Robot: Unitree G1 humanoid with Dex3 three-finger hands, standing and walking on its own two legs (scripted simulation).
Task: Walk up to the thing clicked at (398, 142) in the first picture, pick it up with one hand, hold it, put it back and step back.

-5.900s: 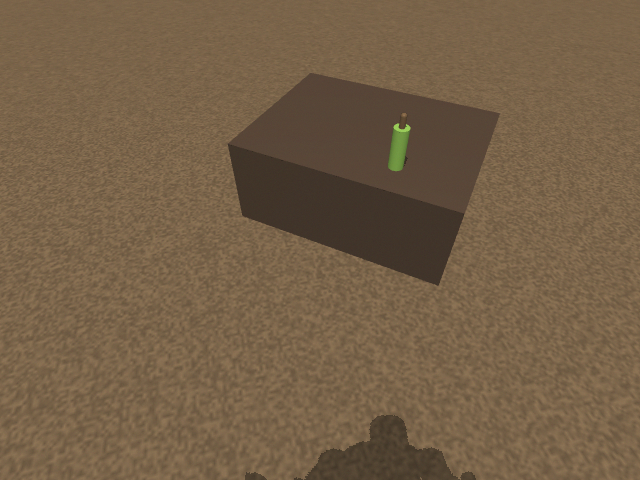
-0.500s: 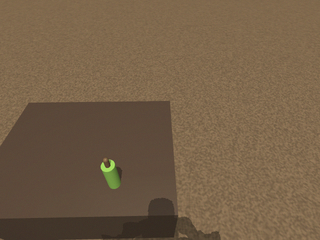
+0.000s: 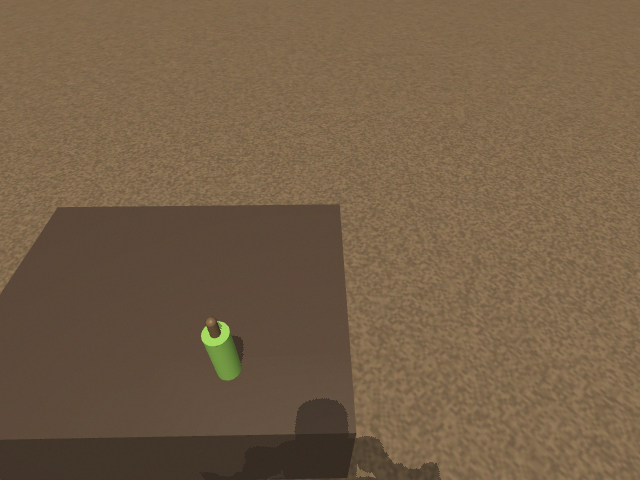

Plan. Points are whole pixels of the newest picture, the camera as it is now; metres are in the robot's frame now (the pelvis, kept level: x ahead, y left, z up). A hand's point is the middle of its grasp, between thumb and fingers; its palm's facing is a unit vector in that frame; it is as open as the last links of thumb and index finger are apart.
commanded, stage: stand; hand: left
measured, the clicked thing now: (220, 346) +0.47 +0.23 -0.29
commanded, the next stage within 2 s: go down in 0.84 s
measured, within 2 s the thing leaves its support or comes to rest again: neither
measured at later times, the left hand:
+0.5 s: hand out of the picture +0.08 +0.26 -0.16, palm faces -0.03 -0.94 -0.35, open 7.3 cm
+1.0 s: hand out of the picture +0.09 +0.25 -0.16, palm faces +0.00 -0.94 -0.34, open 7.6 cm
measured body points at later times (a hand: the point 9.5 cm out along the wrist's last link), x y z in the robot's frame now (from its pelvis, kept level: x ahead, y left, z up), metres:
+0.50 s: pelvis +0.00 +0.00 +0.00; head +0.01 +0.00 +0.45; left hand +0.08 +0.30 -0.13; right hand +0.08 -0.30 -0.13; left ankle +0.01 +0.14 -0.75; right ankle -0.02 -0.14 -0.75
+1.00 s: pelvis +0.00 +0.00 +0.00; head +0.02 +0.00 +0.45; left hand +0.09 +0.30 -0.13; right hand +0.08 -0.30 -0.13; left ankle +0.01 +0.14 -0.75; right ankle -0.02 -0.14 -0.75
